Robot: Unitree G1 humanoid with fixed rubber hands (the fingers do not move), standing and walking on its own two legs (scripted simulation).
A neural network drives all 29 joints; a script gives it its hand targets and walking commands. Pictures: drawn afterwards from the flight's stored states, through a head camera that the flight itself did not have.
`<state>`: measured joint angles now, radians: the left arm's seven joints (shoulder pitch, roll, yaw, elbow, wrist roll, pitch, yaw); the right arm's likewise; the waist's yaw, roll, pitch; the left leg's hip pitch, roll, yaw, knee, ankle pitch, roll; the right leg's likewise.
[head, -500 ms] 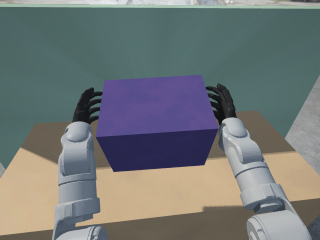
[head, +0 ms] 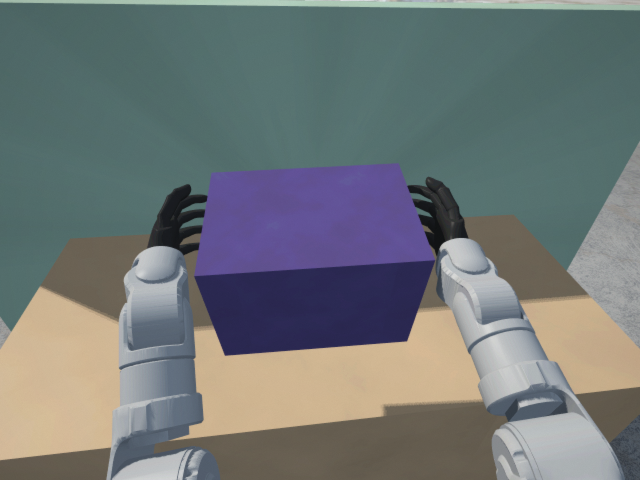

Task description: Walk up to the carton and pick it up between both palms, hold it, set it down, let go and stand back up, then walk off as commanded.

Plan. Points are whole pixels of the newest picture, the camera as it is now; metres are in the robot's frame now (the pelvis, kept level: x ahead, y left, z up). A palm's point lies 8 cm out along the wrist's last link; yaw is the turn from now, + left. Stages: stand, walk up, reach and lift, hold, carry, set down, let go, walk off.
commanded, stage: hold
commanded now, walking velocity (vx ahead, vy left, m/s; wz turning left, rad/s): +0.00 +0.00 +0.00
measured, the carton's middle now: (311, 259) +0.39 +0.01 +0.14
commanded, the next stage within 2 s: none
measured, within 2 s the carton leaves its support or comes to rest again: neither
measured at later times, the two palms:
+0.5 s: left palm (164, 246) +0.34 +0.18 +0.20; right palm (449, 233) +0.36 -0.16 +0.20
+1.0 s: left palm (165, 230) +0.36 +0.18 +0.21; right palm (449, 216) +0.37 -0.16 +0.21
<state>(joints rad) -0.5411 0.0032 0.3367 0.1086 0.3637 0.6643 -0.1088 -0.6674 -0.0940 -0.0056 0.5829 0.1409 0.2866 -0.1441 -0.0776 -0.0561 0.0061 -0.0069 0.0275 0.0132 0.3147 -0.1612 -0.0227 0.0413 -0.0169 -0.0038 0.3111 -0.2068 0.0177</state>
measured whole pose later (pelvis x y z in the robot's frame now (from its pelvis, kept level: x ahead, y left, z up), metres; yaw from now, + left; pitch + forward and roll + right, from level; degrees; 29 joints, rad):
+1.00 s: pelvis +0.02 +0.00 +0.00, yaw +0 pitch -7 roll +0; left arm -0.54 0.00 0.34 0.07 0.32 0.66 -0.08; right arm -0.67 -0.10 -0.01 0.51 0.16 0.31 -0.16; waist -0.08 -0.05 -0.04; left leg 0.00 0.03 0.01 0.31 -0.18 -0.02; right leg 0.05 -0.02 0.00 0.31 -0.22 0.02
